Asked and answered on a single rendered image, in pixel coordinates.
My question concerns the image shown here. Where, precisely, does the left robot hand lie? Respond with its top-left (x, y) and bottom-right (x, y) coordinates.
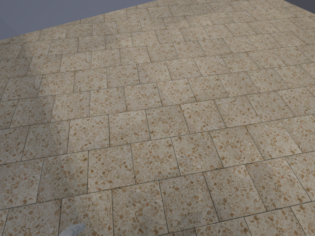
top-left (59, 223), bottom-right (86, 236)

